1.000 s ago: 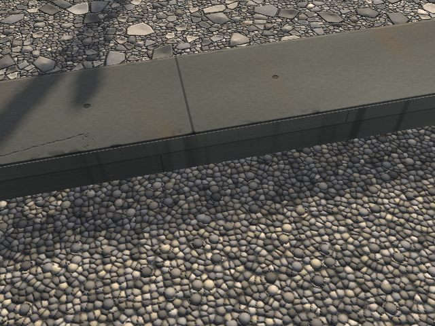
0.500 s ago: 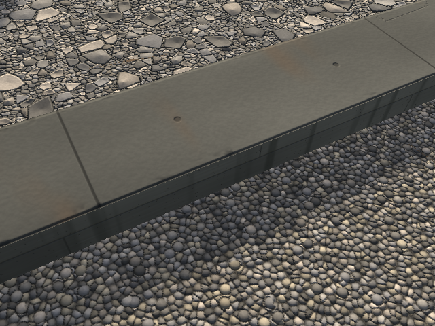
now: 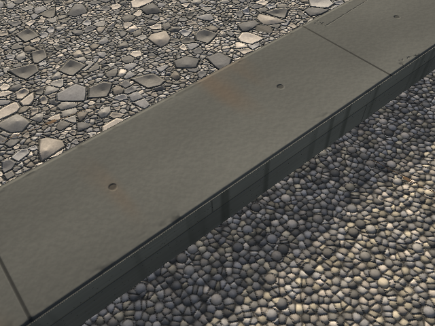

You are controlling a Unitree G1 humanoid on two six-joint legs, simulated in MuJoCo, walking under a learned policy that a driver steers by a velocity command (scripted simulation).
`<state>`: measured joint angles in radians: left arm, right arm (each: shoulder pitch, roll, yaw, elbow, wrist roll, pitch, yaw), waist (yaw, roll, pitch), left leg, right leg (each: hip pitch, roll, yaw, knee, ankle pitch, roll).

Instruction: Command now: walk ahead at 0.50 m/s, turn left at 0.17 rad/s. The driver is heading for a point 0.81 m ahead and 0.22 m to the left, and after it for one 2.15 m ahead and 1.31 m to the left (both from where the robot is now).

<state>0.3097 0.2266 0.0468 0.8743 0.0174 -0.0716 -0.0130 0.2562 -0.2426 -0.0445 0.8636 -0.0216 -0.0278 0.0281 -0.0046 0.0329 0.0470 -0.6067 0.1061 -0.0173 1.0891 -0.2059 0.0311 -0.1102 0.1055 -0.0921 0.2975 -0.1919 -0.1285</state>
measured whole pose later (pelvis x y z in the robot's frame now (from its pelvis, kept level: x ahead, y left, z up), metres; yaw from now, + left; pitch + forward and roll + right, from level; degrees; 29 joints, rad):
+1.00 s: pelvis +0.50 +0.09 -0.01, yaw +30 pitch +2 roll -1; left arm 0.34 0.22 0.03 0.88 0.03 -0.09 0.00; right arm 0.23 -0.25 -0.05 0.79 -0.05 -0.02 0.02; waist 0.02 0.06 -0.02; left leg -0.70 -0.05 -0.07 1.55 -0.35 0.06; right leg -0.26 0.03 -0.06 0.43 -0.20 -0.05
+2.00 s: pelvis +0.72 +0.35 +0.17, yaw +28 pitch +0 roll +0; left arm 0.22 0.16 0.03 0.70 0.03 -0.01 0.06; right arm 0.28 -0.21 -0.08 0.77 -0.02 0.02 -0.01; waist -0.01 0.03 0.01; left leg -0.43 -0.02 0.03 1.01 -0.52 0.01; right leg -0.31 -0.01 -0.14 0.51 -0.21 -0.05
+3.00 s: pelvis +0.74 +0.43 +0.17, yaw +33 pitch +2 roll +0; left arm 0.24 0.26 0.09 0.69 0.02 0.01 -0.04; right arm 0.36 -0.25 -0.07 0.68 -0.04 -0.06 -0.02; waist -0.04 -0.01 -0.05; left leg -0.18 -0.04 0.06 0.42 -0.28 0.06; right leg -0.49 0.05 0.04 0.96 -0.38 -0.05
